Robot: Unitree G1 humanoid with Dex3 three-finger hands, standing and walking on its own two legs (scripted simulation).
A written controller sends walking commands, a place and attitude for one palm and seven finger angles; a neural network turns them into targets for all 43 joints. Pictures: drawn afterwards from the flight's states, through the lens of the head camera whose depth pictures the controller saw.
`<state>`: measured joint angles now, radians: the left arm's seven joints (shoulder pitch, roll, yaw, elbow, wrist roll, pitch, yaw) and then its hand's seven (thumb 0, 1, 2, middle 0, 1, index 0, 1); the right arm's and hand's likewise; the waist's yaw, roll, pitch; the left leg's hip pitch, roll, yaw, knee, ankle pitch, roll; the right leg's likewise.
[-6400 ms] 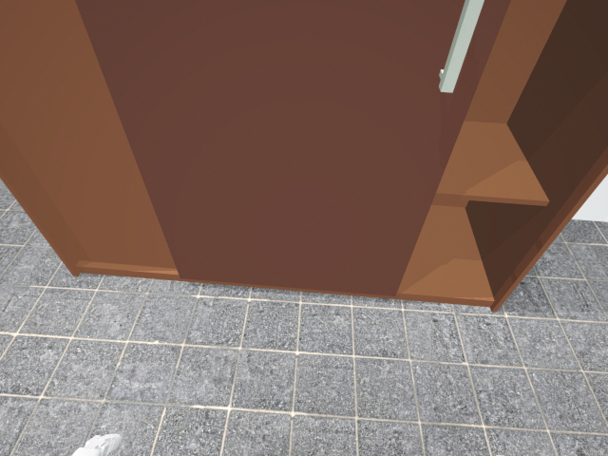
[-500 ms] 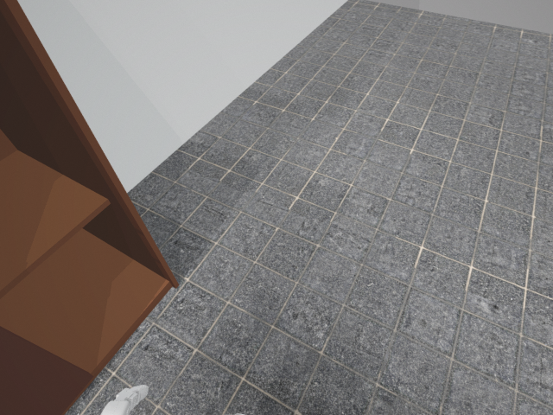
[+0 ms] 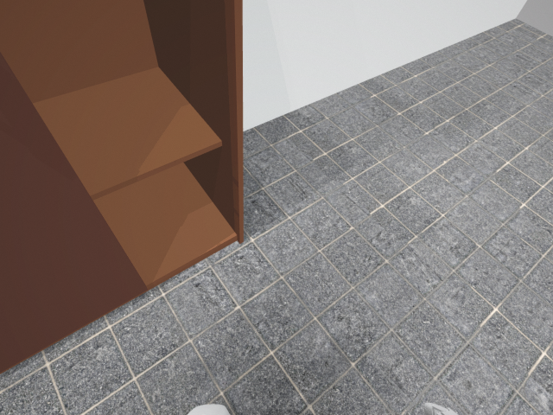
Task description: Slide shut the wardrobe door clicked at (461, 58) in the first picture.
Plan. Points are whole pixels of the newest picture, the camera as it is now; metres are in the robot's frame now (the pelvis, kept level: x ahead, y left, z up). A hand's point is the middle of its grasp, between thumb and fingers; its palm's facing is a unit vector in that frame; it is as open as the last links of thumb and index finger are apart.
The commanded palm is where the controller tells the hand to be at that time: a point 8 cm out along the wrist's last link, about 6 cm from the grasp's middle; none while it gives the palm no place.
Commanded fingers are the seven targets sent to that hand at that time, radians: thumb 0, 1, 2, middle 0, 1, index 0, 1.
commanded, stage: turn to face it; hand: left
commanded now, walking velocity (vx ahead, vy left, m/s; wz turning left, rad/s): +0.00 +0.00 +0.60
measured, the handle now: out of the picture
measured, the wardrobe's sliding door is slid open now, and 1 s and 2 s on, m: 0.38 0.38 0.38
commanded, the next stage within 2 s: take the last steps up to it in 1.06 s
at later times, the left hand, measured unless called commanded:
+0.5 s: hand out of the picture +0.11 +0.22 -0.12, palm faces +0.28 -0.92 -0.27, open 7.3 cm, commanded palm none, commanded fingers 0.00 0.90 0.90 -0.20 -0.30 -0.20 -0.30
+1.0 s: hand out of the picture -0.12 +0.19 -0.17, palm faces +0.60 -0.76 -0.25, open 7.3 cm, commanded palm none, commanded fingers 0.00 0.90 0.90 -0.20 -0.30 -0.20 -0.30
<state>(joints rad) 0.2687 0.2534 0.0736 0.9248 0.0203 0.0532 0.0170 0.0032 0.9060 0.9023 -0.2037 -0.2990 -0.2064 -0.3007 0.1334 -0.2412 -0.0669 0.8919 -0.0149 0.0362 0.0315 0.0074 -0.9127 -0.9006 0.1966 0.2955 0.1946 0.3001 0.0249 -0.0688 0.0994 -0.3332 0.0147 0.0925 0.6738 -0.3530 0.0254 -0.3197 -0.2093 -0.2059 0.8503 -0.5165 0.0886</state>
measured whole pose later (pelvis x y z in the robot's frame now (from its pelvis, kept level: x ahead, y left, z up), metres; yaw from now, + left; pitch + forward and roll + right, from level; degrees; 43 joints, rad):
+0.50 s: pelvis +0.01 -0.02 +0.01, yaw +16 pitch +0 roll +0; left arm 0.09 0.21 0.05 0.83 0.00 0.04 0.02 0.00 0.91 0.90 -0.20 -0.30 -0.20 -0.30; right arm 0.27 -0.22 -0.06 0.93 -0.02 0.05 0.01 0.01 -0.91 -0.90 0.20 0.30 0.20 0.30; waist -0.05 0.03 0.05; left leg -0.30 -0.11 -0.17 0.55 -0.25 0.02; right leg -0.30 -0.01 0.01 0.61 -0.32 0.08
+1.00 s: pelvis -0.01 +0.01 +0.00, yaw +34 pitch +0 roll +0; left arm 0.29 0.26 0.07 0.95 0.02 0.05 0.02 0.00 0.91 0.90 -0.20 -0.30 -0.21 -0.30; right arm 0.14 -0.24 -0.05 0.91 -0.02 0.03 0.02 0.01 -0.91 -0.90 0.20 0.30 0.19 0.30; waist 0.04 -0.06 0.09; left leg -0.28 -0.01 0.05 0.62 -0.33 0.03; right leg -0.30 -0.17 -0.17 0.78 -0.47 0.06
